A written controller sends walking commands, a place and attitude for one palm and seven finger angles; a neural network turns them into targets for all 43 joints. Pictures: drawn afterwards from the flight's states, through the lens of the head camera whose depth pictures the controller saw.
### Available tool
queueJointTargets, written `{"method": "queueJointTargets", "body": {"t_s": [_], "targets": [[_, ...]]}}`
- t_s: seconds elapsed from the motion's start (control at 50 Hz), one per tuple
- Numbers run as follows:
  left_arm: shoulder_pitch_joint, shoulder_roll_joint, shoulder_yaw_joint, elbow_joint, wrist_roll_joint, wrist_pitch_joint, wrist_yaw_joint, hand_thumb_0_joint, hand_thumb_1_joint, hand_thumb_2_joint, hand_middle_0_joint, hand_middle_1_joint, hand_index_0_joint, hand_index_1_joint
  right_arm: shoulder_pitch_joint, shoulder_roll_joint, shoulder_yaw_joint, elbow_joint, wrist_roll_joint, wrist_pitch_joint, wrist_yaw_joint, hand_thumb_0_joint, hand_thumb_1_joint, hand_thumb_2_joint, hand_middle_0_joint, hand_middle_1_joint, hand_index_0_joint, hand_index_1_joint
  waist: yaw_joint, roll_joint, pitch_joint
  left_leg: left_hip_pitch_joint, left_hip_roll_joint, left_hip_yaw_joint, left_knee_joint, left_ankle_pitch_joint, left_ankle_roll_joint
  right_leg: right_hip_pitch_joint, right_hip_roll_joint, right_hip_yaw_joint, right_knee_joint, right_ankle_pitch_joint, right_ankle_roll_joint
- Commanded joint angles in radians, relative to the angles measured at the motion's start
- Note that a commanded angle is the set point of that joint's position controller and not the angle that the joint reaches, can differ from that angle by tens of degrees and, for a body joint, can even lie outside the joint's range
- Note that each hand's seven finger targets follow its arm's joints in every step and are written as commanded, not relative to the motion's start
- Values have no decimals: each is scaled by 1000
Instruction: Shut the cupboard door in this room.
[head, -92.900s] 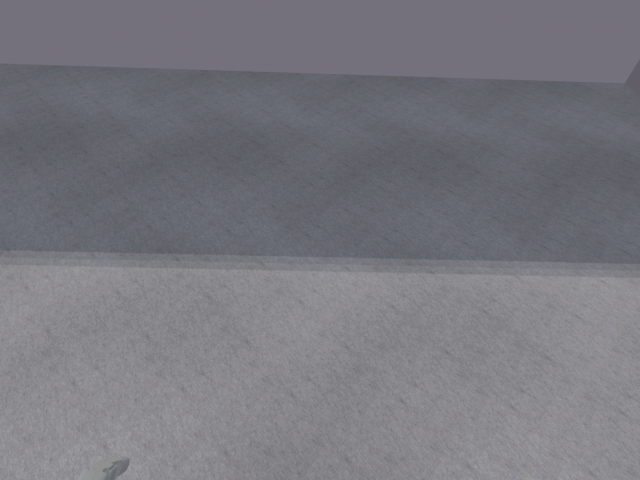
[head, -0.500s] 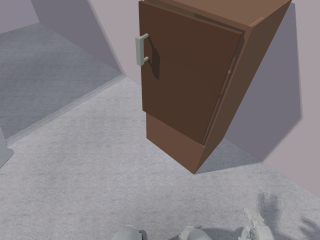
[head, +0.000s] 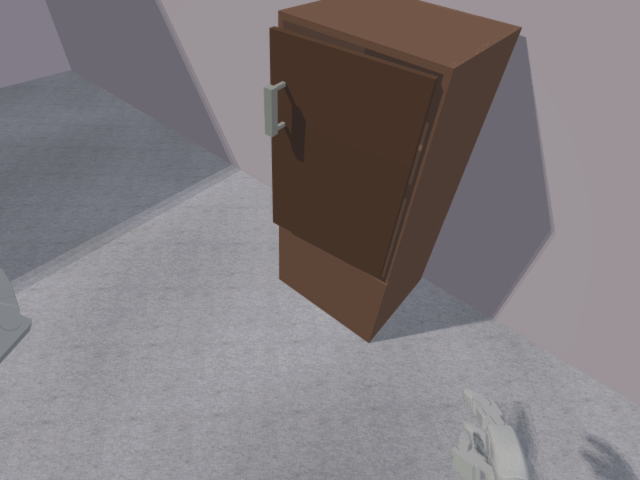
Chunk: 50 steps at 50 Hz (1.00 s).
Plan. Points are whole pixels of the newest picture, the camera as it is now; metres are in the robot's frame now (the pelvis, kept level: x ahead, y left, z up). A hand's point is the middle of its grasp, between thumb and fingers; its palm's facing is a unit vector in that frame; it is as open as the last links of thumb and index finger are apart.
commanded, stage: stop stepping back and stand still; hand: left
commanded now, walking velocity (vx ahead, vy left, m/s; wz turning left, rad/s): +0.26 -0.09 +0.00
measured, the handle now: (276, 108) +0.93 +0.14 +0.03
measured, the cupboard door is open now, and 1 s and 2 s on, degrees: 5 5 5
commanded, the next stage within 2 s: let the arm hang, fingers relaxed in 0.60 s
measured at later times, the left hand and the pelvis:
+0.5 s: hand out of the picture +0.18 +0.28 +0.17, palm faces +0.47 -0.77 -0.44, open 7.4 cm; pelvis -0.03 +0.01 -0.01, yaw -1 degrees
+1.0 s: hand out of the picture +0.08 +0.18 -0.16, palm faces -0.02 -0.99 -0.12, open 7.2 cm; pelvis -0.02 +0.03 +0.00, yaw -1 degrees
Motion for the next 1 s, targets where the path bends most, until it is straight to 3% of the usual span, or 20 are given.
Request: {"method": "queueJointTargets", "body": {"t_s": [0.0,0.06,0.08,0.12,0.14,0.18,0.24,0.34,0.36,0.4,0.44,0.52,0.56,0.62,0.66,0.68,0.74,0.84,0.86,0.98], "targets": [[-18,132,93,-218,14,-60,14,0,900,900,-200,-300,-200,-300,-52,-157,-59,-132,-9,-35,-15,0,-900,-900,200,300,200,300,-1,258,38,-219,223,-240,-378,-582,25,119,40,-96,32,-55,-14],[-30,120,68,-224,23,-43,17,0,900,900,-200,-300,-200,-300,-45,-163,-70,-140,-12,-24,-12,0,-900,-900,200,300,200,300,-2,251,30,-243,152,-156,-245,-571,13,162,38,-93,-66,-130,-58],[-30,156,93,-222,25,-42,21,0,900,900,-200,-300,-200,-300,-47,-163,-72,-139,-15,-20,-13,0,-900,-900,200,300,200,300,-1,173,30,-248,110,-130,-121,-516,5,148,-9,-2,-131,-179,-93],[-55,172,96,-227,25,-51,24,0,900,900,-200,-300,-200,-300,-35,-146,-74,-123,-27,-5,-3,0,-900,-900,200,300,200,300,11,-74,40,-333,11,-43,314,-249,-25,104,-273,426,-357,-372,-241],[-65,172,88,-234,20,-61,29,0,900,900,-200,-300,-200,-300,-36,-152,-83,-115,-16,-12,3,0,-900,-900,200,300,200,300,25,-139,31,-392,5,-68,465,-232,-34,142,-351,512,-391,-275,-281],[-72,177,109,-233,21,-79,33,0,900,900,-200,-300,-200,-300,-10,-166,-88,-94,-23,-19,8,0,-900,-900,200,300,200,300,8,-39,-12,-373,42,-122,487,-217,-39,146,-342,413,-329,-152,-282],[-82,164,93,-204,29,-94,31,0,900,900,-200,-300,-200,-300,-27,-137,-68,-83,-27,-11,-1,0,-900,-900,200,300,200,300,4,-22,52,-178,61,-71,298,-136,-25,-47,-260,202,-319,-169,-213],[-107,147,64,-177,29,-100,31,0,900,900,-200,-300,-200,-300,-12,-146,-78,-72,-26,-44,-27,0,-900,-900,200,300,200,300,4,44,88,122,16,8,8,-135,-12,-198,-148,97,-230,-315,-135],[-105,147,69,-199,25,-103,28,0,900,900,-200,-300,-200,-300,-3,-164,-83,-75,-25,-47,-28,0,-900,-900,200,300,200,300,-3,135,85,132,67,-92,-78,-222,15,-210,-106,75,-127,-296,-107],[-71,153,100,-229,23,-111,30,0,900,900,-200,-300,-200,-300,-15,-183,-80,-95,-17,-52,-27,0,-900,-900,200,300,200,300,12,305,71,109,291,-434,-263,-280,107,-216,32,-72,141,-153,-29],[-36,181,141,-177,19,-103,22,0,900,900,-200,-300,-200,-300,-24,-156,-75,-75,-22,-55,-26,0,-900,-900,200,300,200,300,8,257,43,-41,309,-401,-328,-405,111,-82,4,-51,221,-157,-19],[-18,143,105,-216,23,-88,14,0,900,900,-200,-300,-200,-300,-22,-152,-66,-80,-16,-60,-7,0,-900,-900,200,300,200,300,10,194,28,-127,210,-172,-191,-310,42,105,-1,-72,-52,9,-21],[-9,146,106,-219,17,-81,13,0,900,900,-200,-300,-200,-300,-17,-151,-67,-90,-14,-58,3,0,-900,-900,200,300,200,300,4,111,17,-139,130,-105,-89,-245,6,111,-41,21,-138,38,-54],[23,146,98,-200,0,-65,17,0,900,900,-200,-300,-200,-300,-14,-127,-68,-84,-6,-40,17,0,-900,-900,200,300,200,300,3,-72,-24,-79,43,-48,150,-94,-37,42,-213,276,-253,158,-135],[17,154,106,-182,4,-64,23,0,900,900,-200,-300,-200,-300,-20,-121,-59,-86,-8,-27,16,0,-900,-900,200,300,200,300,5,-77,-33,-90,35,-62,135,-102,-42,97,-227,240,-224,343,-152],[-86,-57,-345,525,81,70,-119,0,900,900,-200,-300,-200,-300,-92,-203,-100,95,-18,-91,104,0,-900,-900,200,300,200,300,-46,-25,9,-98,114,-106,194,62,-36,11,-233,50,-36,628,-129],[-52,-133,-365,556,63,182,-170,0,900,900,-200,-300,-200,-300,9,-213,-91,75,-16,9,81,0,-900,-900,200,300,200,300,5,57,-60,55,128,-129,108,424,-6,-65,-107,-19,63,504,-51],[-168,-60,-382,808,66,173,-161,0,900,900,-200,-300,-200,-300,-5,-225,-73,61,-31,70,67,0,-900,-900,200,300,200,300,18,-168,-104,54,76,-120,105,419,-5,89,-136,28,13,684,-77],[-176,-50,-382,876,68,171,-158,0,900,900,-200,-300,-200,-300,-2,-217,-71,78,-34,79,66,0,-900,-900,200,300,200,300,19,-168,-105,59,59,-117,92,358,-11,104,-149,38,1,701,-86],[-186,-82,-408,1170,58,172,-154,0,900,900,-200,-300,-200,-300,-6,-177,-50,207,-37,96,63,0,-900,-900,200,300,200,300,25,196,-72,130,86,-139,-37,302,-4,101,-90,26,-110,281,-58]]}}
